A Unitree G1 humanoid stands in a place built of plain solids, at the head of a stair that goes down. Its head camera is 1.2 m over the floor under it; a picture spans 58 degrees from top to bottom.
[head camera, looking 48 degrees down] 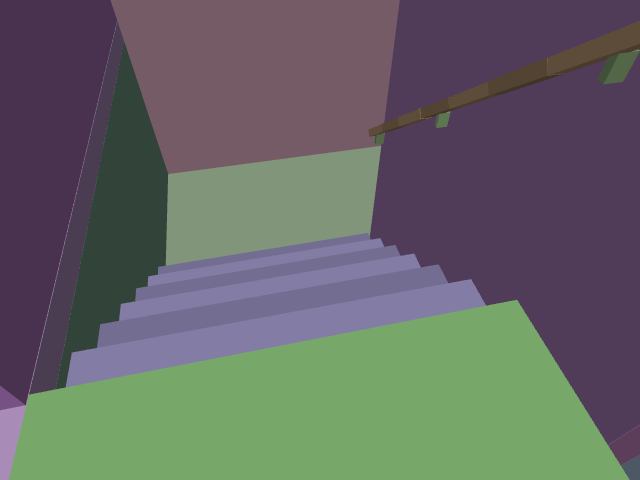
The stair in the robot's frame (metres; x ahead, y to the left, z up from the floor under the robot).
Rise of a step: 0.19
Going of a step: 0.23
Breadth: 1.51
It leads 12 degrees to the left of straight ahead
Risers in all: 7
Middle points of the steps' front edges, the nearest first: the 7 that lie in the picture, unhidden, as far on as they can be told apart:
0.65 0.08 0.00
0.88 0.13 -0.19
1.11 0.18 -0.38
1.34 0.23 -0.57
1.57 0.28 -0.76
1.79 0.33 -0.95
2.02 0.38 -1.14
